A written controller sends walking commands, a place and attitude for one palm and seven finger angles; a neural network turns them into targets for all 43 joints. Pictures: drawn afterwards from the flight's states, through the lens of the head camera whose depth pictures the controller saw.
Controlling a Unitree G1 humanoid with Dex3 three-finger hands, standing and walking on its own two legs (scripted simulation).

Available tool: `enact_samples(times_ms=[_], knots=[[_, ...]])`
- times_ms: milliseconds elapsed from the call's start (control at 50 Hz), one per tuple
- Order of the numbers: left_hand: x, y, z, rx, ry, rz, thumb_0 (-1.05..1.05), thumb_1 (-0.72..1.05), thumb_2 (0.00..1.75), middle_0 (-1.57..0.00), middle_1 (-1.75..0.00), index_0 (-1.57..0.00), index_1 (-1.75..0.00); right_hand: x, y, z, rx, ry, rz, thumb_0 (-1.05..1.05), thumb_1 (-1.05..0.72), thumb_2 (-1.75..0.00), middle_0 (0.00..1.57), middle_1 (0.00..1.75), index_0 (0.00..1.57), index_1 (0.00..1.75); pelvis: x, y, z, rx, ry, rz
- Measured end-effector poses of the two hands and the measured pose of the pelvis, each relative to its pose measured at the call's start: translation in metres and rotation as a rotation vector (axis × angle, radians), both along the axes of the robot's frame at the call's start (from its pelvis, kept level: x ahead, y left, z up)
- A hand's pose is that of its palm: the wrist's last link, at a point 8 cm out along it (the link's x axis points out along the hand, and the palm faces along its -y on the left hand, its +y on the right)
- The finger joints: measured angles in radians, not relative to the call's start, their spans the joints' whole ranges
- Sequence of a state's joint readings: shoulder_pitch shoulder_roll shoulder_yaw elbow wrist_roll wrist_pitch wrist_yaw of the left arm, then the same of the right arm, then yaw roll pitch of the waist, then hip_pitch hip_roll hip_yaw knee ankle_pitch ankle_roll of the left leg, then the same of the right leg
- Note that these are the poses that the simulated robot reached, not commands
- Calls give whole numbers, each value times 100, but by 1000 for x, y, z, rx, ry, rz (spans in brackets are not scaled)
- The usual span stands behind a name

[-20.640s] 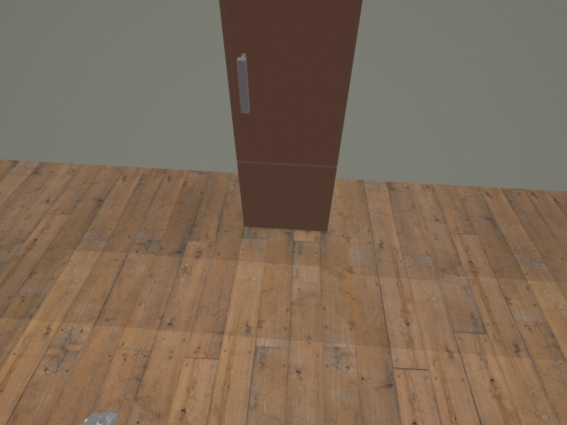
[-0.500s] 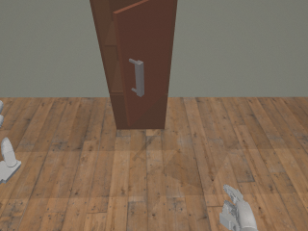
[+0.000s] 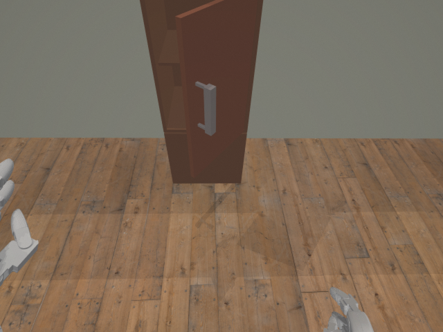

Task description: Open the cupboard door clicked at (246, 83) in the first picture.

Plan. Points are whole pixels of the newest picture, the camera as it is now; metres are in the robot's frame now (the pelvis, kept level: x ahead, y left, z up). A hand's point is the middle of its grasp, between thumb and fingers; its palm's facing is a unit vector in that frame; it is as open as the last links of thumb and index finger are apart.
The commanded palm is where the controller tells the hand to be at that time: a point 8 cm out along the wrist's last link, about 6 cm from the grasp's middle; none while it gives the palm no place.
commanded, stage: stop stepping back and stand still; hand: left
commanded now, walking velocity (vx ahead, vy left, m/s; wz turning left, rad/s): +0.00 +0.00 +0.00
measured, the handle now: (204, 108) +0.75 +0.10 -0.03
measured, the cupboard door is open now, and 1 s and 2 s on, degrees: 52 52 52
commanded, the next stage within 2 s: let the arm hang, fingers relaxed in 0.12 s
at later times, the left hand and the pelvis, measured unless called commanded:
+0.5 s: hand out of the picture +0.07 +0.15 -0.16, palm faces -0.02 -0.98 -0.18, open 7.4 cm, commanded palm none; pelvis +0.00 -0.02 -0.01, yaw +1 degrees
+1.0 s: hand out of the picture -0.02 +0.14 -0.17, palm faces +0.05 -0.98 -0.21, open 7.4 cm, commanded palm none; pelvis +0.01 -0.03 +0.00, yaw +1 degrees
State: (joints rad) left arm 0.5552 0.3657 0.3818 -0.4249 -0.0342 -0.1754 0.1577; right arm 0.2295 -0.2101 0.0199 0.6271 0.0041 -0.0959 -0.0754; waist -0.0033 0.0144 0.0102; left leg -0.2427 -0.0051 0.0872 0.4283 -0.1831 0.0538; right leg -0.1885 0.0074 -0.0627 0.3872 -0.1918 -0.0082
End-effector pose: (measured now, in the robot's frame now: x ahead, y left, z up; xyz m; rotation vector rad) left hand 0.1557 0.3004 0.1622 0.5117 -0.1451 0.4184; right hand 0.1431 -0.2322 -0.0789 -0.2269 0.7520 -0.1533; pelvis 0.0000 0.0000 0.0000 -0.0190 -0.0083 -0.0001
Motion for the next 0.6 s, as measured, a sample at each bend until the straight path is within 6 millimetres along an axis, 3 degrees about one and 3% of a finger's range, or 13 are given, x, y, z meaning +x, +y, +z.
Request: enact_samples(times_ms=[220,240,280,340,400,440,500,600], knots=[[0,-8,9,23,-27,-4,2,89,90,-21,-30,-21,-30,13,-5,4,-7,-17,21,1,-91,-90,21,30,20,30,2,-7,1,-3,9,5],[3,-7,1,34,-1,-15,2,89,90,-21,-30,-20,-30,15,-6,1,3,-21,40,1,-91,-90,21,30,20,30,2,-7,-1,-5,16,13],[14,-2,-40,-12,172,-20,1,90,90,-21,-30,-20,-30,16,-11,-13,21,21,80,1,-91,-90,21,30,20,30,0,-5,-4,-4,21,21],[14,-5,-131,-162,546,20,1,90,90,-20,-30,-19,-30,8,-20,-34,34,99,73,1,-91,-90,21,30,21,30,-3,-3,-8,5,22,18],[-16,-32,-213,-302,884,31,1,91,90,-20,-30,-19,-30,-13,-28,-46,37,181,35,1,-91,-90,21,30,20,30,-4,-6,-10,16,14,9],[-44,-59,-255,-396,1055,22,1,91,90,-20,-30,-19,-29,-34,-32,-50,31,255,11,1,-91,-90,21,30,20,30,-4,-11,-11,22,7,8],[-88,-99,-298,-534,1246,14,2,92,90,-20,-30,-19,-29,-71,-36,-51,13,392,-18,1,-91,-90,21,30,20,30,-4,-18,-10,24,-3,13],[-132,-98,-315,-599,1347,121,-2,101,90,-21,-30,-20,-30,-129,-36,-54,4,609,-49,1,-91,-90,20,30,20,30,-4,-28,-6,12,-6,32]])
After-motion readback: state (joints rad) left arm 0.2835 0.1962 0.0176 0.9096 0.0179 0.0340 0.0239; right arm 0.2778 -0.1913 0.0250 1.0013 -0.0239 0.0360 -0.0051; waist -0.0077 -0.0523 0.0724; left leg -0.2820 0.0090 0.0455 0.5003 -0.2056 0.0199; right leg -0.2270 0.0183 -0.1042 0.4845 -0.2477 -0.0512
